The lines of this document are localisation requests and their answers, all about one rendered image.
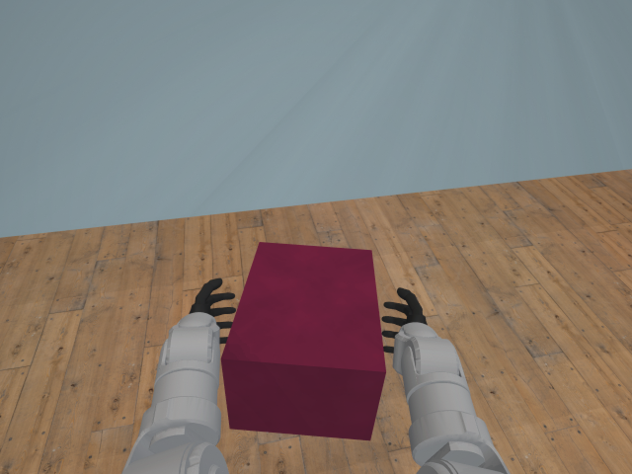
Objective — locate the left robot hand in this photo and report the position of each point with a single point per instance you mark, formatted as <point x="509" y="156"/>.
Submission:
<point x="205" y="299"/>

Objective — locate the right robot forearm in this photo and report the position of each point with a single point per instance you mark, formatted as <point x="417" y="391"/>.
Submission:
<point x="444" y="422"/>

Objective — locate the right robot hand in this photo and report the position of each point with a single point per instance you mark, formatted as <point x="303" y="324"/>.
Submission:
<point x="413" y="311"/>

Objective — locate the left robot forearm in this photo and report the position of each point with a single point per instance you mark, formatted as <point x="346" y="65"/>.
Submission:
<point x="184" y="404"/>

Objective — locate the carton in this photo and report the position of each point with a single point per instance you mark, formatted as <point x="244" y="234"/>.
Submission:
<point x="305" y="355"/>

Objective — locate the robot left upper arm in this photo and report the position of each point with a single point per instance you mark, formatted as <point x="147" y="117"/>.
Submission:
<point x="195" y="457"/>

